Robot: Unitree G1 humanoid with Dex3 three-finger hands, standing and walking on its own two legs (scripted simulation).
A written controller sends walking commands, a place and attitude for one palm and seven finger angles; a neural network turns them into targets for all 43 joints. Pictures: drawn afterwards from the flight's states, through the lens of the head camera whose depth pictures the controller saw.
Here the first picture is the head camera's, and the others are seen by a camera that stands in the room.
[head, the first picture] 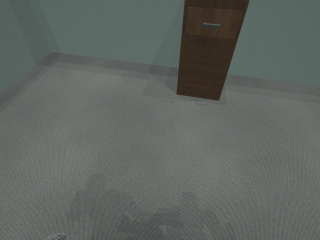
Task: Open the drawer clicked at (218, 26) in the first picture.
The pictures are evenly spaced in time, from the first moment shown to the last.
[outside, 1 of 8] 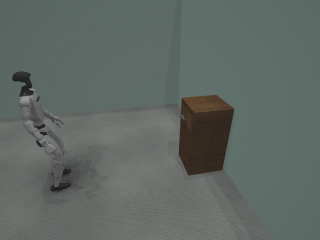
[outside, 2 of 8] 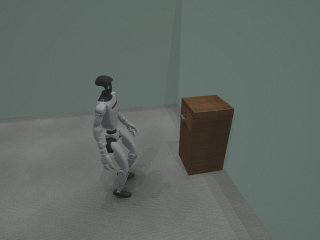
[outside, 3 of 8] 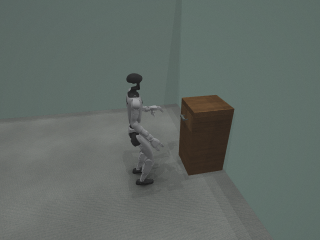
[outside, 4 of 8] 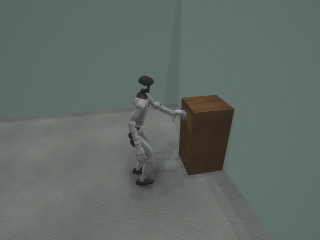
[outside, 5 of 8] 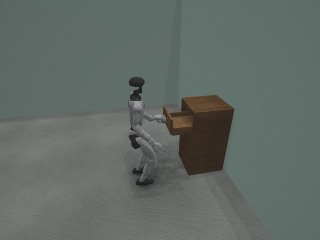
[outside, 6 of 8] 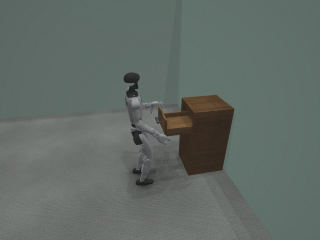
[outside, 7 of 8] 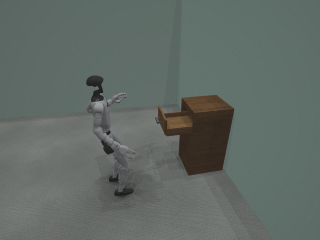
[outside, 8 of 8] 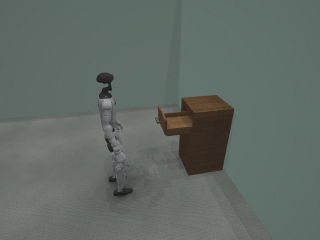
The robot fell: no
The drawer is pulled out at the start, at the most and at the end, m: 0.00 0.30 0.30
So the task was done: yes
